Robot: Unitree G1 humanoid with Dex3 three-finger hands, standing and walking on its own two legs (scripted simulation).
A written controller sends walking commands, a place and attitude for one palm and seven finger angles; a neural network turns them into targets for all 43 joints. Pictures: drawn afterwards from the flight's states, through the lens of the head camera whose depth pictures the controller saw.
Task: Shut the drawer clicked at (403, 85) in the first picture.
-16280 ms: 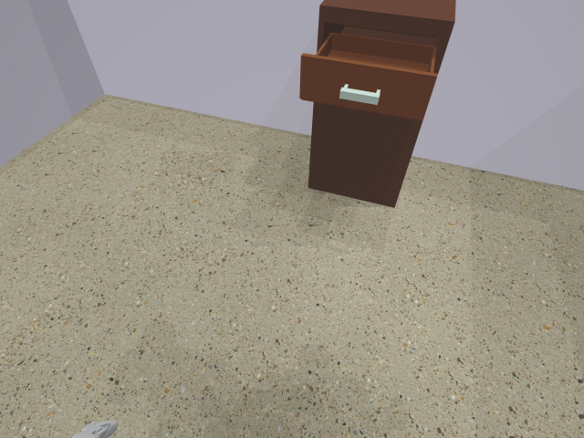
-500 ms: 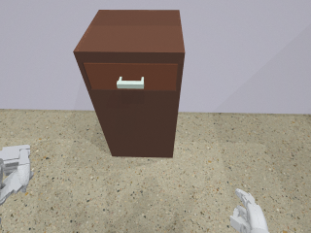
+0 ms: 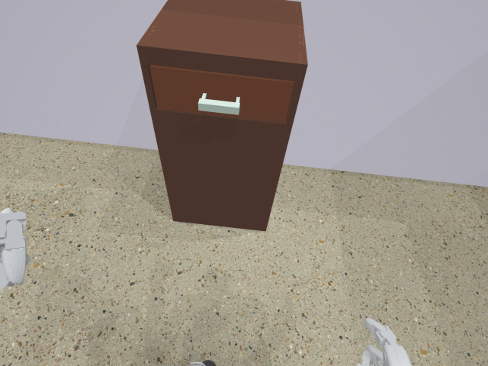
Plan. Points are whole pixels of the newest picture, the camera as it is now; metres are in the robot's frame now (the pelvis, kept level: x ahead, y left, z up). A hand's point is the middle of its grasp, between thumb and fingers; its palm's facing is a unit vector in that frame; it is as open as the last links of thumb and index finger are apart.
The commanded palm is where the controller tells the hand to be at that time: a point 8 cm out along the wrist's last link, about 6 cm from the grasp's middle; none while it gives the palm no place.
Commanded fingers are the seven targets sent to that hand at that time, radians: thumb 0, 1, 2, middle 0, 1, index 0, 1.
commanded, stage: step back with the hand held close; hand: left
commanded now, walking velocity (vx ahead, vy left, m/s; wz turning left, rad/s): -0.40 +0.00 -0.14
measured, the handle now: (220, 102) +0.79 +0.09 -0.03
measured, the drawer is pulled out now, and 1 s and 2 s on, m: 0.00 0.00 0.00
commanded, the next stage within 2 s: stop stepping back and stand still in 0.14 s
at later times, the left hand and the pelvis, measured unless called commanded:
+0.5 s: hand out of the picture +0.13 +0.28 +0.16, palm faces +0.38 -0.86 -0.33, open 3.2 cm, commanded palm +0.06 +0.30 +0.19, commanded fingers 0.00 0.90 0.90 -1.40 -1.60 -1.40 -1.60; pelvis -0.09 +0.03 +0.00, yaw -4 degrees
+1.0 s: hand out of the picture +0.09 +0.27 +0.17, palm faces +0.18 -0.93 -0.33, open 3.3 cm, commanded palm +0.01 +0.33 +0.19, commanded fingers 0.00 0.90 0.90 -1.40 -1.60 -1.40 -1.60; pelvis -0.16 +0.08 +0.00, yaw -9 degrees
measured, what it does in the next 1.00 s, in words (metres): walks backwards: left foot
